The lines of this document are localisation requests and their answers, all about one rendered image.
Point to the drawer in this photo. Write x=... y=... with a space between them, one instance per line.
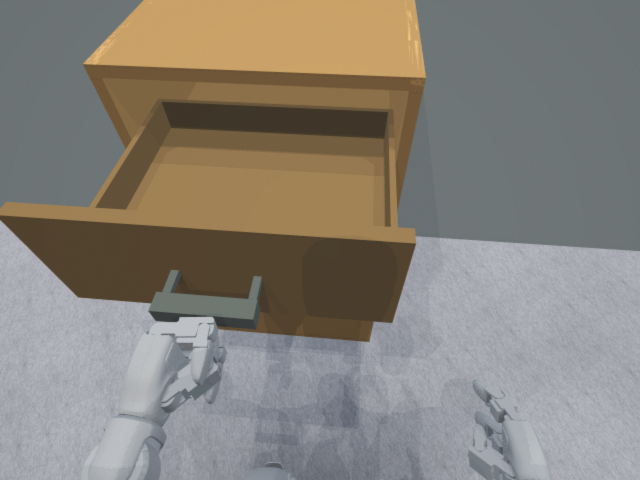
x=303 y=196

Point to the right robot hand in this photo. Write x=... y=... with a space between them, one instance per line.
x=516 y=452

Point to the robot left forearm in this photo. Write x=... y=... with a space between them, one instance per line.
x=129 y=450

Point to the handle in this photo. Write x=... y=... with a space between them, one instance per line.
x=168 y=306

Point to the left robot hand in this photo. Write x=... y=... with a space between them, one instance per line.
x=188 y=349

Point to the cabinet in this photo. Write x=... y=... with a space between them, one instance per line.
x=339 y=53

